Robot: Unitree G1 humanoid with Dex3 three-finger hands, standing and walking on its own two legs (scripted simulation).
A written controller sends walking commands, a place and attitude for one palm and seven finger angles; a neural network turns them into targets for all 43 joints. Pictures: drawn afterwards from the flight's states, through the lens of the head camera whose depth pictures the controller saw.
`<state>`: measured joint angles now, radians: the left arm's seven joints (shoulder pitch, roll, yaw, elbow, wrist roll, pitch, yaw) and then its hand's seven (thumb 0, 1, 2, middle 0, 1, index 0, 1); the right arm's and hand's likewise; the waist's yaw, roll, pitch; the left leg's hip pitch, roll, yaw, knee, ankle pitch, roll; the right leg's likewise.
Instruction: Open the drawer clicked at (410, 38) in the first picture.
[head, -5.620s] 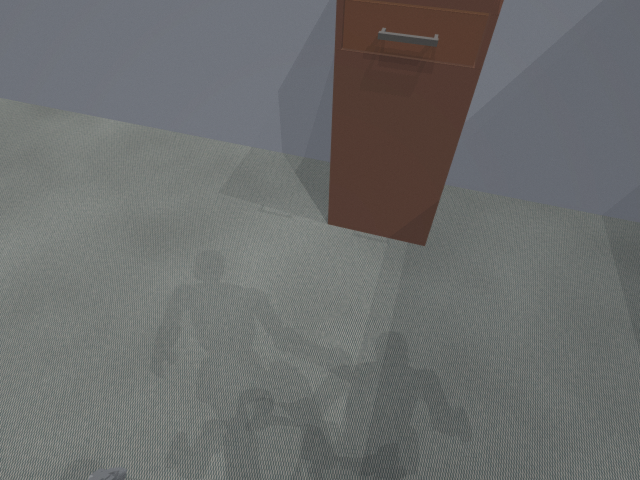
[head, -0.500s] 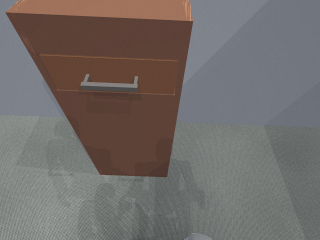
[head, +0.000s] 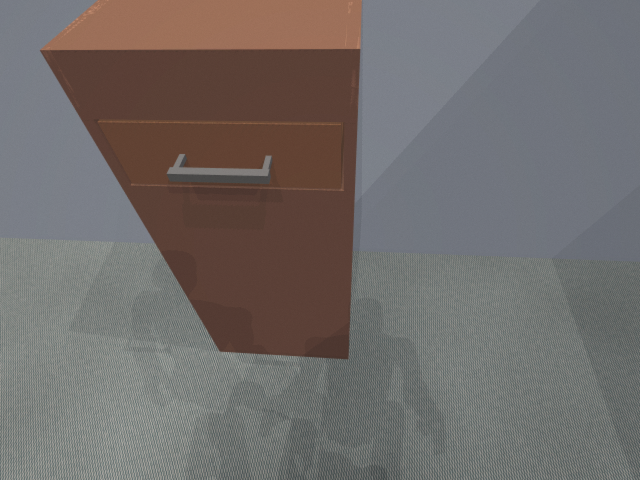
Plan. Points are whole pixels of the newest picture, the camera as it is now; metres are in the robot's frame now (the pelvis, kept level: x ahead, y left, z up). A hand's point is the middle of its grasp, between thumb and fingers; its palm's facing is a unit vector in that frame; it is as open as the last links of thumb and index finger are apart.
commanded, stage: come to a stop and stand still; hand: left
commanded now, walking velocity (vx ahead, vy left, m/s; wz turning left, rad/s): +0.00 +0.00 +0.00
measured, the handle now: (221, 168) +0.55 +0.22 +0.06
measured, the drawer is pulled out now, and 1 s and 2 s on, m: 0.00 0.00 0.00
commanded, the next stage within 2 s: look again from close up in 0.42 s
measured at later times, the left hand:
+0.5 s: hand out of the picture +0.00 +0.21 -0.18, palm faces +0.02 -0.98 -0.17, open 7.3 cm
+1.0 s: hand out of the picture +0.01 +0.22 -0.17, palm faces +0.00 -0.97 -0.23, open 7.4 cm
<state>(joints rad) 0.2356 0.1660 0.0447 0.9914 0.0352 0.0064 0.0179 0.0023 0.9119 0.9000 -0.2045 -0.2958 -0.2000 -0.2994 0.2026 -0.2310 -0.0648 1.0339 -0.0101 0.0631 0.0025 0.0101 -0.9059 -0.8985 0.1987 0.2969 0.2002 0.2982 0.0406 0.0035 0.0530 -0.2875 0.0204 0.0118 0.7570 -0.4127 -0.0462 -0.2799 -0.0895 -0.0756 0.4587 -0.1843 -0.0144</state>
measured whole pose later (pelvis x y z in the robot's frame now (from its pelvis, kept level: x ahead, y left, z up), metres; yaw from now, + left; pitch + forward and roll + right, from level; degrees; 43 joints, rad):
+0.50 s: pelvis +0.00 +0.05 +0.00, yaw -1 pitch -1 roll +0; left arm 0.26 0.14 0.01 1.15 0.01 0.01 0.03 0.01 0.92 0.90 -0.20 -0.30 -0.20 -0.30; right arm 0.25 -0.15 -0.01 1.14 0.00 -0.01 -0.04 0.01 -0.92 -0.90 0.20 0.30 0.20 0.30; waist 0.01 -0.01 0.03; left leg -0.11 0.00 0.05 0.40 -0.28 0.01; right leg -0.19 -0.05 -0.03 0.43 -0.23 0.03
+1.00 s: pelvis +0.00 +0.04 -0.01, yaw -1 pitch -1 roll +1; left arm 0.27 0.14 -0.01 1.11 0.01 -0.01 0.02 0.00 0.91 0.90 -0.20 -0.29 -0.19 -0.30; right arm 0.31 -0.15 0.02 1.09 -0.01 -0.03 -0.03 0.01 -0.91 -0.90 0.20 0.30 0.20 0.30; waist 0.00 0.04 0.03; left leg -0.12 -0.01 0.06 0.45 -0.31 0.01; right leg -0.22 -0.06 -0.03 0.52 -0.28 0.02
